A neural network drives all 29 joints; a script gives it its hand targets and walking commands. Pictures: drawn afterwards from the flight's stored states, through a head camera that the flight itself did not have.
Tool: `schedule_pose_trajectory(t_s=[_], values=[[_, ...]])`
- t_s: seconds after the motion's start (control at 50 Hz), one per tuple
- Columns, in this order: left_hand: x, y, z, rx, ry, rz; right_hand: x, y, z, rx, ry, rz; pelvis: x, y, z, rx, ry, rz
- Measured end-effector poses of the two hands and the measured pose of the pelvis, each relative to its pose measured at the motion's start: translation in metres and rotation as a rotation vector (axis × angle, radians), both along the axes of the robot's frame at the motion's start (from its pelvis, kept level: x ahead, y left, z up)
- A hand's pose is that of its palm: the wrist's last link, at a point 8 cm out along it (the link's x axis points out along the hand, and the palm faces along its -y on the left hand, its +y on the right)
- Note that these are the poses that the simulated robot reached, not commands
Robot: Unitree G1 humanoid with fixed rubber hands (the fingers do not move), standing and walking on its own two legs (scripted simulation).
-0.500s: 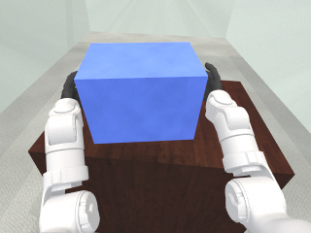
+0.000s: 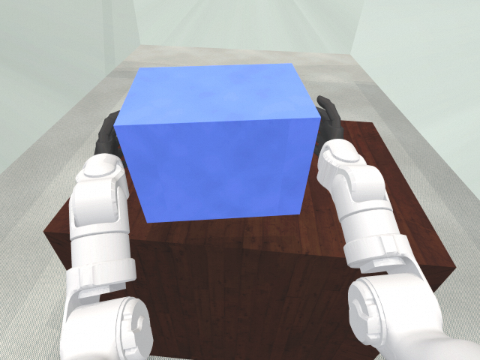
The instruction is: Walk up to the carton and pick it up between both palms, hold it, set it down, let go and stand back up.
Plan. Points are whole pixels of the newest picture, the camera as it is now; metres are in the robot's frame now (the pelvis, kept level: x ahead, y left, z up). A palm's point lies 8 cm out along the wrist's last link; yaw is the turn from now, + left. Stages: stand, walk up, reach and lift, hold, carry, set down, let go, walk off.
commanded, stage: hold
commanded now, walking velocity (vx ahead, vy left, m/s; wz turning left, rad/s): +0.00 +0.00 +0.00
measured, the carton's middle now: (220, 141) +0.41 +0.01 +0.21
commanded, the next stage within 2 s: set down in 1.12 s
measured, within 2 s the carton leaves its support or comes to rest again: neither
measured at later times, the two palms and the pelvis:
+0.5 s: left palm (111, 162) +0.36 +0.18 +0.21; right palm (329, 145) +0.37 -0.16 +0.23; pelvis +0.00 +0.00 +0.00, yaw +0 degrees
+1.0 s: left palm (107, 158) +0.36 +0.18 +0.22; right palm (328, 143) +0.37 -0.16 +0.23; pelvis +0.00 +0.00 +0.00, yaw +0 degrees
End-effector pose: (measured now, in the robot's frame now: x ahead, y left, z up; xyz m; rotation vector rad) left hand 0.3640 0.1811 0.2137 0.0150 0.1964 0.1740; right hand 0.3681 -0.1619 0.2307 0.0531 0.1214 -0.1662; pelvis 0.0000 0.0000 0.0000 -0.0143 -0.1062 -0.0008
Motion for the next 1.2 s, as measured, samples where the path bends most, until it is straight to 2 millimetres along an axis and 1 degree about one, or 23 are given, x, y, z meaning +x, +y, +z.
schedule_pose_trajectory(t_s=[0.22, 0.48, 0.9, 1.04, 1.2], values=[[0.000, 0.003, 0.001, -0.001, -0.005, 0.001, 0.001, 0.003, 0.002, 0.000, -0.006, 0.000, 0.002, 0.001, 0.000, -0.002, 0.003, 0.006], [0.001, -0.001, -0.003, 0.002, 0.002, -0.006, 0.000, -0.001, -0.002, -0.003, -0.001, -0.005, 0.004, 0.002, 0.000, -0.002, -0.003, 0.001], [0.000, 0.002, 0.000, 0.004, -0.001, 0.003, 0.000, 0.002, 0.000, 0.000, -0.006, 0.001, 0.003, 0.002, 0.000, -0.001, -0.007, 0.002], [-0.001, 0.003, 0.006, 0.007, -0.018, -0.002, -0.003, 0.003, 0.005, -0.008, -0.022, -0.002, 0.003, 0.002, 0.000, -0.002, -0.003, 0.008], [-0.001, 0.004, 0.008, 0.005, -0.015, -0.001, -0.003, 0.004, 0.008, -0.013, -0.019, -0.003, 0.003, 0.003, 0.000, -0.002, -0.008, 0.009]])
